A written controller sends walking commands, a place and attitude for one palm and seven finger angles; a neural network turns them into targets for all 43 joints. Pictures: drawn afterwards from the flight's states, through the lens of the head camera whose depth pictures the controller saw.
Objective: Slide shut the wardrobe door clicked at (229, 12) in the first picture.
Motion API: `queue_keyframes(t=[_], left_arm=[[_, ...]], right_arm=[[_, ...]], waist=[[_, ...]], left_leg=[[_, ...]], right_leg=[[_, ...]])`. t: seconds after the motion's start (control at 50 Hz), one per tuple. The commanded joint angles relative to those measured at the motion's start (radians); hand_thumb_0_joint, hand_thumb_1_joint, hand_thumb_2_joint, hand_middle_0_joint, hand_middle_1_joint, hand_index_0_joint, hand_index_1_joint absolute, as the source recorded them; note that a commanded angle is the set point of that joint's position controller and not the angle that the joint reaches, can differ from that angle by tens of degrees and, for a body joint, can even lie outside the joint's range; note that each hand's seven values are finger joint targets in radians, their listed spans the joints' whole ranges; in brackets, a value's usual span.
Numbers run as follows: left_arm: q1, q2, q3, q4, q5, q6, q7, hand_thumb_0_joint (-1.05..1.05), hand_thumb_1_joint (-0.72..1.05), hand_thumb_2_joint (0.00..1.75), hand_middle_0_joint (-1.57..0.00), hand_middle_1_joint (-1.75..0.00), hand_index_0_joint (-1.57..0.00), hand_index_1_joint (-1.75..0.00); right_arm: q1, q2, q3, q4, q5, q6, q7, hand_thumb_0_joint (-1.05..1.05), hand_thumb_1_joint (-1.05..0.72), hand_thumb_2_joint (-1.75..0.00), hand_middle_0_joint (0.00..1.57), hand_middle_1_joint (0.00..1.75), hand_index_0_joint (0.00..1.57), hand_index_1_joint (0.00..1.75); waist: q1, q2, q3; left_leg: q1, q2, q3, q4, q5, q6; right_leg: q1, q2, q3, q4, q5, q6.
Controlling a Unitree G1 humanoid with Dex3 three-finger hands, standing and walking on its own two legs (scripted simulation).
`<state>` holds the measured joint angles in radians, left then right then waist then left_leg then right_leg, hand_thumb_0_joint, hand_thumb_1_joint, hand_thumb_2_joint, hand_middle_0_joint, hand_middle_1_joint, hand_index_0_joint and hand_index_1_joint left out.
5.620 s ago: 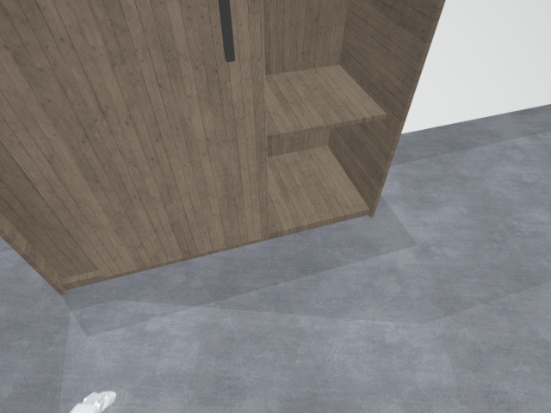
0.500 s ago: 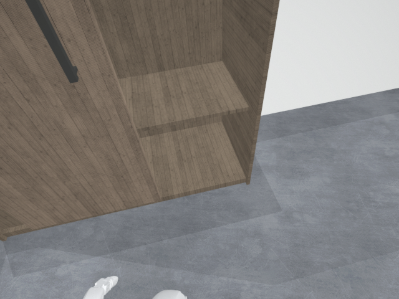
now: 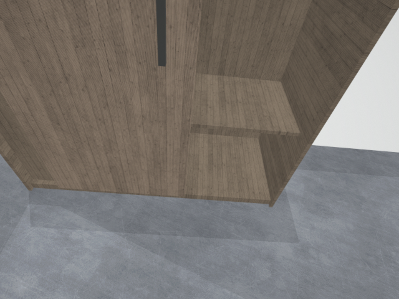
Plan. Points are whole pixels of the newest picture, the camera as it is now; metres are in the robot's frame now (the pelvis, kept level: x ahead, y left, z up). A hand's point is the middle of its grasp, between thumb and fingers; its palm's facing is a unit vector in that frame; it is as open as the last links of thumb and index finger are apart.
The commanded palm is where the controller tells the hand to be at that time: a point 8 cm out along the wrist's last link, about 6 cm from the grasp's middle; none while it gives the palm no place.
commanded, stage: take the last steps up to it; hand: left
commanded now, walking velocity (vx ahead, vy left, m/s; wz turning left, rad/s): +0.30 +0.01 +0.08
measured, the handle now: (162, 3) +0.73 +0.19 +0.26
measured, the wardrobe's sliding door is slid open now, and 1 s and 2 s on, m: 0.51 0.51 0.51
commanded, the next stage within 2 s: come to a stop and stand still in 0.70 s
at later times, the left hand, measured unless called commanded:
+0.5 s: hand (152, 265) +0.23 +0.12 -0.16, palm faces +0.03 -0.98 -0.21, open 7.4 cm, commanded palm none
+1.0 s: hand (158, 294) +0.17 +0.10 -0.19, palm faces +0.18 -0.98 -0.13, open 7.4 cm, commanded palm none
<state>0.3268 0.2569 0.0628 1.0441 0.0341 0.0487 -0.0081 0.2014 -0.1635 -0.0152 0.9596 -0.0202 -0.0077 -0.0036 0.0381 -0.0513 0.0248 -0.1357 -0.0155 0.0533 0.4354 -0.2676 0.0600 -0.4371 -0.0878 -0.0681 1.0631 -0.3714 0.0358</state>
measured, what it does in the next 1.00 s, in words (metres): walks ahead: right foot, then left foot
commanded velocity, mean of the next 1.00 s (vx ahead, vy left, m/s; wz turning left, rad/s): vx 0.12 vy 0.00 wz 0.03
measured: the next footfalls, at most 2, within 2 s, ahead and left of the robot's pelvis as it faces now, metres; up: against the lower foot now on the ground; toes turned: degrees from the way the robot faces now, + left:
right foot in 0.44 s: +0.22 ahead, -0.14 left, +0.00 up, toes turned -5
left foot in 0.96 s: +0.35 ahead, +0.09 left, +0.00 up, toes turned +8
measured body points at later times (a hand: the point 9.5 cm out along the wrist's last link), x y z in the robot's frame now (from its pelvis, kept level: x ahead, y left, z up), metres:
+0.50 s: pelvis +0.12 -0.05 -0.02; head +0.14 -0.08 +0.43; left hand +0.23 +0.18 -0.15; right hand +0.01 -0.25 -0.18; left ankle +0.00 +0.07 -0.71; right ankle +0.18 -0.13 -0.74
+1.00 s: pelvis +0.26 -0.03 -0.01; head +0.27 -0.02 +0.44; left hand +0.16 +0.15 -0.17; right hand +0.37 -0.24 -0.16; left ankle +0.31 +0.08 -0.74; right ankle +0.19 -0.13 -0.74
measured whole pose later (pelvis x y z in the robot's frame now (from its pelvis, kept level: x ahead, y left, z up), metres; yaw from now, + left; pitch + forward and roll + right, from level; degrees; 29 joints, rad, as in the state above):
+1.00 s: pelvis +0.26 -0.03 -0.01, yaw +3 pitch -1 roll -1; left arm 0.41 0.09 0.00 1.15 0.01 -0.02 0.04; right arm 0.12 -0.13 -0.02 1.05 -0.01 -0.02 -0.02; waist 0.06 -0.01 0.05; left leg -0.32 0.04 0.08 0.53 -0.16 0.02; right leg -0.09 -0.01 -0.13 0.51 -0.37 -0.01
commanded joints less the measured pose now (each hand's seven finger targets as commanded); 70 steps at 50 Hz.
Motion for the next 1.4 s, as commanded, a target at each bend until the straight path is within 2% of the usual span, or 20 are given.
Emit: queue_keyframes(t=[0.0, 0.26, 0.34, 0.38, 0.4, 0.42, 0.44, 0.5, 0.58, 0.76, 0.88, 0.92, 0.94, 0.98, 1.14, 1.24, 1.3, 1.34, 1.36, 1.38], left_arm=[[-0.034, 0.037, -0.006, -0.064, -0.003, -0.047, -0.005, 0.00, 0.90, 0.90, -0.20, -0.30, -0.20, -0.30], [-0.237, -0.016, -0.007, -0.121, -0.013, -0.066, -0.011, 0.00, 0.90, 0.90, -0.20, -0.30, -0.20, -0.30], [-0.213, -0.040, -0.002, -0.117, -0.016, -0.081, -0.012, 0.00, 0.90, 0.90, -0.20, -0.30, -0.20, -0.30], [-0.049, -0.014, 0.009, -0.061, -0.013, -0.095, -0.008, 0.00, 0.90, 0.90, -0.20, -0.30, -0.20, -0.30], [0.083, 0.039, 0.022, -0.020, -0.008, -0.107, 0.000, 0.00, 0.90, 0.90, -0.20, -0.30, -0.20, -0.30], [0.209, 0.135, 0.046, 0.014, -0.002, -0.117, 0.014, 0.00, 0.90, 0.90, -0.20, -0.30, -0.20, -0.30], [0.255, 0.171, 0.045, 0.022, -0.022, -0.114, 0.017, 0.00, 0.90, 0.90, -0.20, -0.30, -0.20, -0.30], [0.023, 0.048, 0.019, -0.027, -0.025, -0.114, 0.025, 0.00, 0.90, 0.90, -0.20, -0.30, -0.20, -0.30], [0.000, -0.044, -0.011, -0.022, -0.018, -0.129, 0.027, 0.00, 0.90, 0.90, -0.20, -0.30, -0.20, -0.30], [0.119, -0.003, -0.018, 0.027, -0.015, -0.144, 0.032, 0.00, 0.90, 0.90, -0.20, -0.30, -0.20, -0.30], [0.101, -0.013, -0.030, 0.059, -0.014, -0.102, 0.052, 0.00, 0.90, 0.90, -0.20, -0.30, -0.20, -0.30], [0.114, -0.026, -0.038, 0.064, -0.025, -0.090, 0.059, 0.00, 0.90, 0.90, -0.20, -0.30, -0.20, -0.30], [0.147, -0.060, -0.046, 0.060, -0.033, -0.082, 0.067, 0.00, 0.90, 0.90, -0.20, -0.30, -0.20, -0.30], [0.188, -0.065, -0.046, 0.060, -0.032, -0.057, 0.073, 0.00, 0.90, 0.90, -0.20, -0.30, -0.20, -0.30], [0.095, -0.035, 0.001, -0.001, -0.015, 0.000, 0.047, 0.00, 0.90, 0.90, -0.20, -0.30, -0.20, -0.30], [0.084, -0.054, -0.008, -0.019, -0.016, -0.006, 0.035, 0.00, 0.90, 0.90, -0.20, -0.30, -0.20, -0.30], [0.202, -0.028, -0.010, 0.039, -0.011, -0.027, 0.034, 0.00, 0.90, 0.90, -0.20, -0.30, -0.20, -0.30], [0.078, 0.095, -0.012, -0.015, -0.001, -0.038, 0.039, 0.00, 0.90, 0.90, -0.20, -0.30, -0.20, -0.30], [-0.013, 0.116, -0.011, -0.052, -0.003, -0.036, 0.043, 0.00, 0.90, 0.90, -0.20, -0.30, -0.20, -0.30], [-0.061, 0.110, -0.004, -0.058, -0.006, -0.050, 0.044, 0.00, 0.90, 0.90, -0.20, -0.30, -0.20, -0.30]], right_arm=[[0.131, -0.162, -0.040, 0.008, 0.008, -0.033, -0.024, 0.00, -0.90, -0.90, 0.20, 0.30, 0.20, 0.30], [0.291, -0.126, -0.043, 0.113, -0.004, -0.056, -0.032, 0.00, -0.90, -0.90, 0.20, 0.30, 0.20, 0.30], [0.285, -0.132, -0.042, 0.137, -0.011, -0.054, -0.033, 0.00, -0.90, -0.90, 0.20, 0.30, 0.20, 0.30], [0.276, -0.127, -0.040, 0.147, -0.004, -0.054, -0.031, 0.00, -0.90, -0.90, 0.20, 0.30, 0.20, 0.30], [0.280, -0.105, -0.037, 0.146, 0.006, -0.060, -0.025, 0.00, -0.90, -0.90, 0.20, 0.30, 0.20, 0.30], [0.323, -0.047, -0.029, 0.124, 0.015, -0.068, -0.016, 0.00, -0.90, -0.90, 0.20, 0.30, 0.20, 0.30], [0.285, -0.086, -0.033, 0.103, 0.012, -0.061, -0.017, 0.00, -0.90, -0.90, 0.20, 0.30, 0.20, 0.30], [0.206, -0.050, -0.044, 0.109, 0.004, -0.038, -0.006, 0.00, -0.90, -0.90, 0.20, 0.30, 0.20, 0.30], [0.264, 0.009, -0.042, 0.137, -0.008, 0.000, 0.004, 0.00, -0.90, -0.90, 0.20, 0.30, 0.20, 0.30], [0.036, -0.036, -0.039, 0.052, -0.002, 0.001, 0.017, 0.00, -0.90, -0.90, 0.20, 0.30, 0.20, 0.30], [0.010, -0.015, -0.009, 0.067, 0.008, -0.011, -0.011, 0.00, -0.90, -0.90, 0.20, 0.30, 0.20, 0.30], [0.090, -0.065, -0.016, 0.092, 0.005, -0.023, -0.023, 0.00, -0.90, -0.90, 0.20, 0.30, 0.20, 0.30], [0.120, -0.111, -0.025, 0.092, 0.008, -0.026, -0.032, 0.00, -0.90, -0.90, 0.20, 0.30, 0.20, 0.30], [0.103, -0.148, -0.031, 0.091, 0.019, -0.011, -0.047, 0.00, -0.90, -0.90, 0.20, 0.30, 0.20, 0.30], [-0.046, -0.156, -0.067, 0.019, 0.004, 0.026, -0.054, 0.00, -0.90, -0.90, 0.20, 0.30, 0.20, 0.30], [-0.075, -0.162, -0.070, 0.010, -0.012, 0.034, -0.027, 0.00, -0.90, -0.90, 0.20, 0.30, 0.20, 0.30], [-0.063, -0.127, -0.063, 0.021, -0.006, 0.045, -0.013, 0.00, -0.90, -0.90, 0.20, 0.30, 0.20, 0.30], [-0.054, -0.031, -0.045, -0.009, 0.007, 0.058, -0.003, 0.00, -0.90, -0.90, 0.20, 0.30, 0.20, 0.30], [-0.067, -0.078, -0.053, -0.012, -0.001, 0.061, 0.003, 0.00, -0.90, -0.90, 0.20, 0.30, 0.20, 0.30], [-0.063, -0.077, -0.051, 0.001, -0.006, 0.060, 0.007, 0.00, -0.90, -0.90, 0.20, 0.30, 0.20, 0.30]], waist=[[-0.051, 0.156, 0.042], [-0.091, 0.139, 0.148], [-0.065, 0.136, 0.115], [0.010, 0.074, 0.027], [0.062, -0.003, -0.054], [0.082, -0.248, -0.171], [0.085, -0.192, -0.176], [0.003, -0.018, 0.040], [-0.069, -0.026, 0.089], [-0.026, -0.019, 0.059], [-0.029, -0.084, 0.008], [-0.054, -0.013, -0.073], [-0.052, 0.084, -0.122], [-0.030, 0.234, -0.107], [-0.023, 0.173, -0.137], [-0.024, 0.253, -0.089], [0.023, 0.132, -0.061], [-0.009, -0.225, 0.091], [-0.022, -0.135, 0.137], [-0.028, -0.161, 0.155]], left_leg=[[0.100, 0.227, -0.248, -0.259, 0.074, 0.112], [0.100, 0.278, -0.281, -0.281, 0.123, 0.165], [0.050, 0.257, -0.221, -0.196, 0.232, 0.135], [-0.015, 0.193, -0.143, -0.004, 0.306, 0.082], [-0.127, 0.141, -0.092, 0.194, 0.260, 0.043], [-0.357, 0.007, 0.008, 0.484, -0.101, -0.013], [-0.423, -0.003, -0.042, 0.687, -0.320, -0.013], [-0.436, 0.105, -0.093, 0.789, -0.100, -0.015], [-0.359, 0.114, -0.055, 0.695, 0.050, -0.051], [-0.452, 0.116, -0.026, 0.448, 0.093, -0.082], [-0.161, 0.041, 0.016, 0.099, 0.125, -0.078], [0.046, 0.108, -0.020, 0.018, 0.612, -0.056], [0.197, 0.239, -0.111, 0.079, 0.986, 0.001], [0.165, 0.379, -0.189, -0.004, 1.194, 0.116], [-0.024, 0.342, -0.146, -0.094, 0.537, 0.132], [-0.180, 0.288, -0.183, -0.210, -0.115, 0.076], [-0.311, 0.160, -0.095, -0.122, -0.318, -0.022], [-0.360, 0.023, 0.002, 0.198, -0.220, -0.094], [-0.283, 0.050, -0.037, 0.294, -0.182, -0.084], [-0.290, 0.061, -0.069, 0.334, -0.121, -0.074]], right_leg=[[-0.190, -0.018, 0.029, 0.018, 0.083, 0.011], [-0.177, -0.022, 0.019, -0.285, 0.086, -0.012], [-0.001, 0.023, -0.018, -0.428, 0.092, -0.037], [0.263, 0.060, -0.043, -0.568, 0.177, -0.050], [0.477, -0.026, 0.068, -0.610, 0.170, -0.082], [0.708, -0.293, 0.436, -0.706, 0.196, -0.180], [0.661, -0.385, 0.582, -0.801, 0.217, -0.242], [0.315, -0.294, 0.390, -0.878, 0.040, -0.214], [0.147, -0.169, 0.121, -0.924, 0.242, -0.159], [0.346, -0.185, 0.100, -0.870, 0.582, -0.200], [0.356, -0.120, 0.024, -0.678, 0.912, -0.144], [0.300, -0.056, 0.008, -0.531, 0.755, -0.078], [0.176, -0.023, 0.005, -0.496, 0.485, -0.048], [0.144, 0.033, 0.016, -0.362, -0.175, -0.019], [0.053, 0.047, 0.087, -0.012, -0.116, -0.007], [0.189, 0.052, 0.016, -0.307, -0.101, -0.030], [0.394, 0.064, -0.004, -0.665, 0.028, -0.038], [0.107, -0.235, 0.441, -1.014, -0.470, -0.139], [-0.036, -0.282, 0.464, -1.056, -0.477, -0.171], [-0.047, -0.245, 0.458, -1.045, -0.383, -0.165]])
